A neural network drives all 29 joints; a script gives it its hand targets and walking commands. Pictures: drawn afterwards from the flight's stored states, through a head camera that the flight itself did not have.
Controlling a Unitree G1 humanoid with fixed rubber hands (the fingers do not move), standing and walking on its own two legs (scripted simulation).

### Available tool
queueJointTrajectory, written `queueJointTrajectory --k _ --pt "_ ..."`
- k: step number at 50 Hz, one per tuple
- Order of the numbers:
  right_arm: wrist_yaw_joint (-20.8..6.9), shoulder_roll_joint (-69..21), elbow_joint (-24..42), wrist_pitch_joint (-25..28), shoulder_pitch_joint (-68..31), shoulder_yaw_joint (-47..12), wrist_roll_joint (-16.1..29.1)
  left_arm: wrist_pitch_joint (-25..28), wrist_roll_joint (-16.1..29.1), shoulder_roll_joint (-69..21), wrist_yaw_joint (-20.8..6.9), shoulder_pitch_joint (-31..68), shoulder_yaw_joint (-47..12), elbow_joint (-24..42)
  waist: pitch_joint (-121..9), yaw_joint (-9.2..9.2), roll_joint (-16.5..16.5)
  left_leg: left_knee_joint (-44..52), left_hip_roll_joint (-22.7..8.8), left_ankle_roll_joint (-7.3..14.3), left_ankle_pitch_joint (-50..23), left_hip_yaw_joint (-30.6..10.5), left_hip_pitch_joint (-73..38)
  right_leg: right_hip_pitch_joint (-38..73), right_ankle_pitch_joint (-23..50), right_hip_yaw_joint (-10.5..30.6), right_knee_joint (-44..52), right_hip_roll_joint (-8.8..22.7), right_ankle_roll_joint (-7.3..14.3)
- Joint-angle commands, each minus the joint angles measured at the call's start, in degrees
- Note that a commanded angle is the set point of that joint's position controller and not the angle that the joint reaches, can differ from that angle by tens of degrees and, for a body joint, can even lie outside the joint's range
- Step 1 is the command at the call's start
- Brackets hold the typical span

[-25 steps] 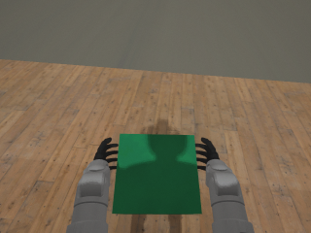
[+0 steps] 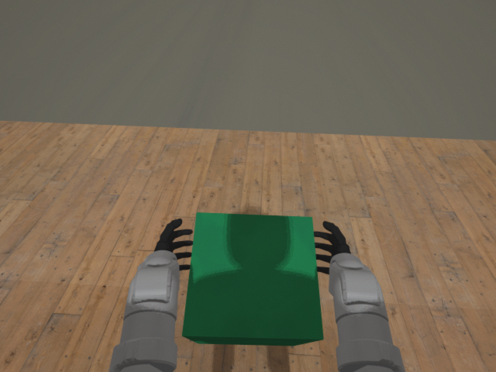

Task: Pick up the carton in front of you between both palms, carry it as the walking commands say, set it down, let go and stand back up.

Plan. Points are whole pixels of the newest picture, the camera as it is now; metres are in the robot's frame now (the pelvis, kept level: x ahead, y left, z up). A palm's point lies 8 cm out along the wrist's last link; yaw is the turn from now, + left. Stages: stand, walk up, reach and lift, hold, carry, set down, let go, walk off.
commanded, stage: hold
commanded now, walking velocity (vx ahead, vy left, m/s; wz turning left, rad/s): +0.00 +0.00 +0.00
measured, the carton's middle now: (250, 286) +0.31 +0.01 -0.07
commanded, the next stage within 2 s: set down in 0.22 s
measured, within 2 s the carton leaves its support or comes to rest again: neither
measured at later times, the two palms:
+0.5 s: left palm (168, 255) +0.31 +0.15 +0.04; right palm (334, 256) +0.31 -0.14 +0.04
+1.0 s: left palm (184, 291) +0.36 +0.16 -0.18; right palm (306, 300) +0.34 -0.13 -0.18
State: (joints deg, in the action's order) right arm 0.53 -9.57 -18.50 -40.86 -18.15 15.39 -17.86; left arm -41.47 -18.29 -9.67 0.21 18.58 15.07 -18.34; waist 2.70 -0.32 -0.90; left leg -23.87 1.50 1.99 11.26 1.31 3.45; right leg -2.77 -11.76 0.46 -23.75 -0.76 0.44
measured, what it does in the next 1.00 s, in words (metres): lowers itself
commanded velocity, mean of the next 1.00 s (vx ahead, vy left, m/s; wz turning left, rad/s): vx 0.00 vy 0.00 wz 0.00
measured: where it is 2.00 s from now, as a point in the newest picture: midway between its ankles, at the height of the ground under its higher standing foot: outside the picture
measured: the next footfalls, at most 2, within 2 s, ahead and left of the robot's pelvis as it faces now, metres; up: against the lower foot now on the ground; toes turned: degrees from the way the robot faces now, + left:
none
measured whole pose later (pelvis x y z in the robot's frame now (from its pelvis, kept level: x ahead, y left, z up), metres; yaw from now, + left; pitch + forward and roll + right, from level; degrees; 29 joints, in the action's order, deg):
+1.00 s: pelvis -0.04 +0.00 -0.11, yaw -1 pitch +32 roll -1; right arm 10.5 -14.8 -27.8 -7.9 -33.4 24.9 -13.7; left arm -10.0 -15.6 -3.5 2.1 39.0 21.9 -34.1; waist -4.7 -0.8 1.3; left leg -63.5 3.8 0.5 19.7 -3.6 75.2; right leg -74.0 -20.0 2.9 -62.3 -5.1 -0.4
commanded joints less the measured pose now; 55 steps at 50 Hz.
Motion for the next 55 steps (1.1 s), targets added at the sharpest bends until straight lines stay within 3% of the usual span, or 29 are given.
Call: queueJointTrajectory --k 1,2,4,5,9,13,14,15,16,21,29,30,31,32,33,34,38,39,40,42,43,44,45,47,48,50,52,53,55 --pt "-13.9 -54.5 1.1 2.4 -25.1 -28.2 14.7 3.5 16.7 -52.7 -14.3 27.1 -29.0 2.5 -15.9 1.22 1.4 2.5 0.7 -1.0 -9.6 -8.7 -5.6 -0.9 6.7 4.9 2.4 -3.9 1.6" --pt "-14.2 -53.7 1.8 2.6 -27.7 -27.8 13.8 3.0 13.4 -51.8 -14.0 26.7 -28.1 1.5 -14.4 -1.77 1.8 3.1 1.3 -1.0 -10.6 -7.2 -5.1 -2.9 5.3 4.6 3.8 -3.6 0.9" --pt "-13.5 -54.4 0.9 3.1 -25.1 -28.5 14.8 3.4 15.3 -52.2 -13.9 25.5 -30.4 1.7 -14.4 1.45 -1.5 1.9 2.6 -2.1 -11.2 -6.5 -6.5 -2.2 6.1 5.7 4.1 -4.0 1.1" --pt "-13.5 -51.9 0.2 2.7 -29.9 -26.8 13.0 3.6 14.2 -52.3 -13.8 28.4 -28.8 3.1 -13.9 -1.69 1.3 2.7 1.2 -0.9 -10.1 -7.1 -5.9 -3.8 5.2 3.9 4.1 -3.9 0.7" --pt "-14.5 -54.9 -2.0 3.3 -25.3 -26.3 13.4 3.4 15.9 -53.4 -14.6 28.8 -29.6 0.5 -14.3 1.95 -0.2 3.7 1.2 -1.9 -2.1 -8.0 -6.1 -3.8 1.2 4.9 3.3 -3.4 1.5" --pt "-15.2 -54.8 1.2 3.1 -30.2 -29.7 15.5 3.9 16.6 -56.4 -14.5 29.5 -30.5 1.9 -15.0 -0.11 -0.9 3.8 1.2 -1.3 -2.5 -7.1 -5.7 -6.4 0.3 4.0 3.2 -3.6 1.2" --pt "-15.1 -55.9 -2.9 2.6 -30.7 -26.0 13.7 3.2 13.0 -51.1 -14.6 30.4 -27.4 1.6 -10.9 -2.77 -0.4 4.4 1.1 -0.7 -1.4 -6.3 0.2 -3.8 0.2 3.6 3.9 -3.6 1.1" --pt "-15.2 -54.0 -2.0 3.0 -30.1 -26.2 13.4 3.6 15.1 -53.9 -14.8 32.1 -28.0 0.3 -14.4 0.71 0.9 3.2 1.6 -1.2 0.0 -6.8 -5.7 -5.4 -3.1 3.8 3.9 -3.6 1.0" --pt "-15.1 -55.3 -5.7 3.6 -34.8 -23.4 12.4 4.0 12.4 -51.3 -15.2 33.1 -24.6 -3.5 -10.2 -2.42 1.0 2.4 1.2 -0.6 3.9 -6.2 0.7 -5.2 -6.2 4.3 3.7 -2.7 1.2" --pt "-13.4 -52.7 -15.9 7.3 -44.5 -12.7 5.1 8.4 6.7 -48.9 -15.4 42.9 -11.3 -16.2 -7.4 0.1 2.8 -1.1 2.0 1.0 13.3 -5.7 2.4 -15.6 -17.1 4.4 0.9 -2.5 1.2" --pt "-7.3 -39.6 -17.4 16.1 -37.5 2.2 -4.7 15.7 -5.2 -35.6 -13.4 37.8 1.6 -24.7 -9.1 1.06 1.2 -10.3 3.0 -0.5 0.2 -4.8 19.3 -18.0 0.5 4.7 -7.4 -4.1 0.4" --pt "-7.2 -42.8 -19.9 17.4 -37.7 -2.0 -2.6 18.5 -4.8 -33.2 -13.1 38.2 1.6 -24.0 -13.2 -1.67 4.1 -10.3 2.7 0.9 -4.8 -5.6 16.4 -20.2 4.7 4.8 -8.4 -4.3 -0.8" --pt "-6.7 -41.3 -16.3 20.1 -35.6 -0.8 -3.6 20.2 -4.2 -34.8 -13.5 37.4 0.9 -24.5 -13.6 0.76 0.7 -11.7 4.0 -0.6 -7.0 -4.3 23.0 -19.7 9.5 5.3 -10.3 -4.2 -1.1" --pt "-7.0 -43.3 -18.5 22.4 -36.9 -2.8 -2.8 22.5 -3.7 -34.6 -13.6 36.7 -1.2 -23.8 -19.7 -1.35 1.6 -13.2 3.1 -0.2 -9.2 -6.4 22.9 -21.5 7.6 4.3 -12.1 -4.6 -1.7" --pt "-7.0 -40.5 -17.6 25.4 -37.8 -4.0 -2.2 25.1 -1.7 -35.8 -13.6 38.8 -5.1 -23.0 -18.4 1.9 -0.7 -15.4 3.6 -0.8 -9.5 -5.8 26.2 -23.2 9.0 4.2 -14.1 -4.9 -0.5" --pt "-6.9 -42.6 -18.1 27.1 -38.3 -5.3 -0.7 26.3 -3.9 -34.2 -13.6 36.6 -3.6 -23.5 -21.0 -0.41 1.2 -17.3 4.1 -0.7 -9.0 -5.7 27.2 -27.9 8.7 3.9 -15.2 -4.7 -1.6" --pt "-6.8 -51.5 -17.2 33.9 -38.8 -15.1 4.3 34.6 3.7 -39.6 -13.0 43.3 -17.8 -18.9 -43.1 0.72 -0.4 -26.3 4.1 -1.7 -24.0 -6.6 23.1 -37.1 14.8 1.9 -24.8 -8.0 -2.6" --pt "-6.3 -52.2 -14.7 35.5 -41.1 -22.0 8.1 36.1 6.3 -39.6 -13.1 42.9 -18.6 -19.5 -49.1 -3.35 1.3 -28.8 5.2 -1.8 -24.3 -4.3 28.9 -33.8 19.9 3.0 -26.0 -7.7 -2.5" --pt "-5.6 -51.4 -9.7 36.6 -44.4 -21.6 7.3 36.8 6.2 -39.7 -13.1 42.9 -20.7 -17.3 -57.4 -1.14 0.2 -30.5 5.3 -1.7 -26.8 -5.3 31.6 -33.0 24.4 2.9 -29.8 -7.7 -2.8" --pt "-5.6 -51.4 -10.2 37.0 -48.7 -26.6 11.0 36.7 5.7 -41.0 -11.8 43.9 -22.6 -16.7 -63.0 -6.53 -1.8 -34.5 5.6 -1.2 -29.6 -5.2 30.1 -39.2 22.0 3.7 -33.3 -8.0 -2.4" --pt "-4.6 -49.5 -8.9 36.5 -46.3 -25.8 8.8 35.9 6.7 -41.5 -11.7 44.1 -24.1 -15.9 -66.2 -0.73 -3.0 -34.9 5.6 -2.3 -25.3 -5.4 29.8 -39.1 19.3 3.2 -33.5 -7.6 -2.8" --pt "-4.5 -50.5 -10.9 36.0 -44.8 -29.6 9.7 36.2 8.1 -40.9 -12.0 44.9 -25.6 -13.3 -68.5 -5.1 0.0 -35.8 5.8 -2.1 -24.3 -4.3 32.4 -42.6 18.0 2.5 -34.1 -8.2 -2.9" --pt "-3.7 -49.2 -12.6 35.1 -42.4 -25.0 6.7 35.0 6.8 -37.9 -12.2 45.8 -25.5 -14.2 -63.5 -0.79 -1.4 -37.1 5.7 -2.5 -19.5 -4.0 37.2 -47.5 14.7 2.5 -35.0 -8.3 -3.0" --pt "-4.9 -50.1 -12.9 33.3 -47.6 -24.2 6.5 33.3 7.0 -40.9 -13.0 48.9 -25.4 -15.3 -58.9 -1.87 -2.7 -36.9 5.8 -3.0 -9.5 -4.4 44.7 -53.1 4.5 1.3 -37.2 -8.2 -2.4" --pt "-4.8 -49.8 -7.4 33.2 -52.3 -26.0 8.0 31.5 8.6 -45.0 -14.3 49.8 -25.0 -20.2 -61.2 2.8 -1.5 -39.0 5.7 -2.5 -5.9 -3.8 44.9 -52.0 2.3 0.7 -37.4 -8.5 -3.0" --pt "-4.9 -52.9 -11.8 30.4 -51.8 -24.1 7.2 30.3 7.2 -40.0 -14.5 52.7 -25.7 -17.6 -59.0 -1.36 -2.9 -39.4 5.8 -2.3 -1.6 -2.7 47.3 -60.7 -3.7 0.6 -40.3 -9.1 -2.8" --pt "-5.3 -50.8 -12.3 29.4 -54.8 -21.4 6.4 28.8 8.2 -46.0 -14.5 54.5 -23.5 -22.2 -57.3 2.49 -3.2 -41.6 5.7 -2.7 3.8 -3.2 52.7 -62.1 -7.2 -0.6 -42.1 -9.2 -1.9" --pt "-6.0 -50.0 -14.4 28.5 -54.0 -20.5 6.8 27.7 5.5 -43.4 -14.4 51.6 -19.3 -25.8 -54.4 -1.78 -5.4 -42.1 5.9 -2.6 5.1 -3.8 54.8 -68.8 -9.5 0.0 -44.3 -8.6 -2.5" --pt "-7.0 -48.7 -20.2 26.6 -55.2 -15.6 4.2 26.8 5.2 -43.7 -14.3 54.6 -15.8 -27.7 -51.7 -0.01 -2.2 -42.9 5.8 -2.9 5.3 -3.3 56.9 -70.5 -11.0 -1.2 -44.3 -9.1 -1.6"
